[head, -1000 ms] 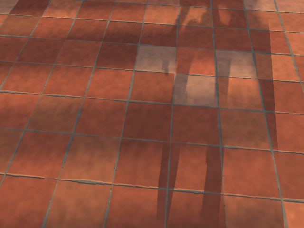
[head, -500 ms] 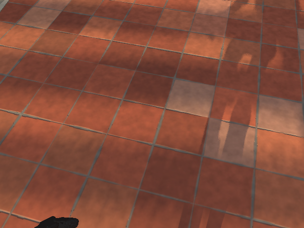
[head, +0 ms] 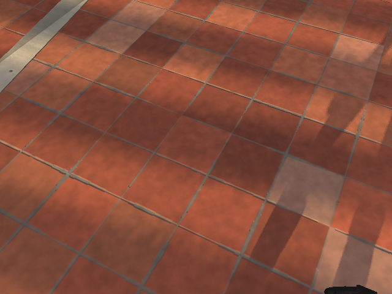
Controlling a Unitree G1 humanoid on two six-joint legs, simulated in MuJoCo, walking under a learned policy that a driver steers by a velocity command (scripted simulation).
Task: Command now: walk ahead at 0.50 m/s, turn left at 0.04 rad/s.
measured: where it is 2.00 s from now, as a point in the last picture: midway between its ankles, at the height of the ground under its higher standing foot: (238, 150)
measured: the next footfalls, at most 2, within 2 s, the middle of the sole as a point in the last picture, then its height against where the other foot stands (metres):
right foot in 0.54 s outside the picture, level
left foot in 1.10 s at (192, 214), level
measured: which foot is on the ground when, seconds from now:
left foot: down 0.00-0.56, up 0.58-1.00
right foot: down 0.00-0.00, up 0.02-0.52, down 0.54-1.00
